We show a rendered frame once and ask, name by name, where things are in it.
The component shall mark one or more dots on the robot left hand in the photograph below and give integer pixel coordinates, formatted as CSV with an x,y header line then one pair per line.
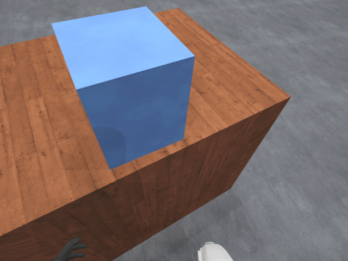
x,y
65,254

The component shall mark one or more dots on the pedestal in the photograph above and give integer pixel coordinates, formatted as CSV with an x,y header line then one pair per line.
x,y
55,183

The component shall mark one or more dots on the carton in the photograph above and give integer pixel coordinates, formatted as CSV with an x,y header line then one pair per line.
x,y
133,77

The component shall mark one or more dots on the right robot thigh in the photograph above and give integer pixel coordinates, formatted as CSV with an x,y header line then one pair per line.
x,y
213,252

